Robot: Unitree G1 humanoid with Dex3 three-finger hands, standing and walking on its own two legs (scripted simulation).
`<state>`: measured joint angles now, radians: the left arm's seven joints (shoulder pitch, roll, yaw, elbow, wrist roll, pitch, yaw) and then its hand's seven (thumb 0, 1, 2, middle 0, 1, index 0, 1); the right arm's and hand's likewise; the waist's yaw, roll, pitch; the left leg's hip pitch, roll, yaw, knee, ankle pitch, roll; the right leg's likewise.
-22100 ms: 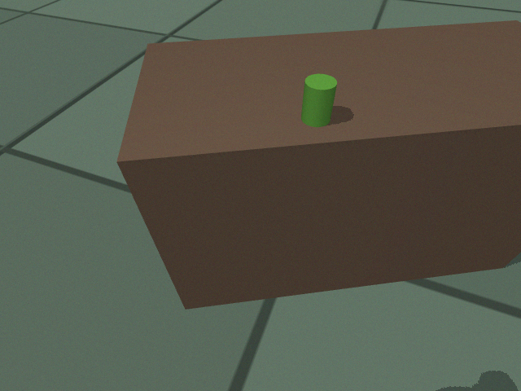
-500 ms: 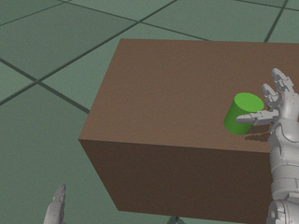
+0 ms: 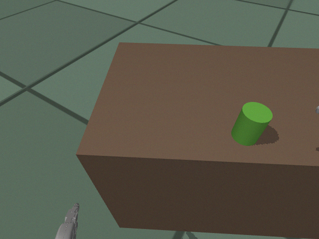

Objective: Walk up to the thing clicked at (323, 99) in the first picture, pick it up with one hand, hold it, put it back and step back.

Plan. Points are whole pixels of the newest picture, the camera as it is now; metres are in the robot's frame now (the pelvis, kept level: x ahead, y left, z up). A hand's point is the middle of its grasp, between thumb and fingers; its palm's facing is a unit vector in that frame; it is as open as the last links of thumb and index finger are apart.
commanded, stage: sink last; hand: right
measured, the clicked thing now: (250, 124) +0.40 -0.22 +0.08
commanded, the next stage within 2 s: home in 1.14 s
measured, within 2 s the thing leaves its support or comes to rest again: neither
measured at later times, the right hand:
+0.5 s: hand out of the picture +0.25 -0.30 +0.20, palm faces +0.48 +0.78 -0.40, open 17.3 cm
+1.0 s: hand out of the picture +0.17 -0.24 +0.21, palm faces +0.47 +0.74 -0.48, open 17.5 cm
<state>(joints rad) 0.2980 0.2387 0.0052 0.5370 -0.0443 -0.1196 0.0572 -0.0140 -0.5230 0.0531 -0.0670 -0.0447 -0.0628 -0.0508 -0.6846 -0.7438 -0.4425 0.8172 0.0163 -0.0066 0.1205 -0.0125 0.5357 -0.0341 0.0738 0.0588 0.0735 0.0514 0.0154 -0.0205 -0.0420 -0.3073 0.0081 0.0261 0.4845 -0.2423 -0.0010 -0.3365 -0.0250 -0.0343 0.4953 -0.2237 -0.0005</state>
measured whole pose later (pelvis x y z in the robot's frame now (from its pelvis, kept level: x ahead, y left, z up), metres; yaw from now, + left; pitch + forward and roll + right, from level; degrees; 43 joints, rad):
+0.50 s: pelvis +0.02 -0.01 +0.00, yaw -1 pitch -1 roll +0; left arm 0.32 0.24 0.12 0.53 -0.06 -0.08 0.04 -0.01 -0.53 0.07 -0.07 -0.05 -0.07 -0.05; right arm 0.16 -0.43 -0.42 -0.20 0.07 -0.14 -0.02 -0.01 0.50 -0.06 0.07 0.06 0.07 0.05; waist -0.07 -0.05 -0.01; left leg -0.15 0.02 0.04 0.42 -0.25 -0.01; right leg -0.20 -0.01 -0.02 0.45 -0.23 -0.01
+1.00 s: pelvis -0.01 +0.02 +0.00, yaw -3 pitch -5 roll -1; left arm 0.26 0.21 0.18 0.63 -0.02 -0.10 0.05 -0.01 -0.50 0.05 -0.06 -0.05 -0.06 -0.05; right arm 0.41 -0.38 -0.44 -0.38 0.06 -0.33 -0.01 -0.01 0.57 -0.05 0.07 0.07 0.07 0.06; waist -0.07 -0.07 0.06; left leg -0.11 0.01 0.07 0.44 -0.24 0.02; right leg -0.14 -0.02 0.01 0.40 -0.18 0.02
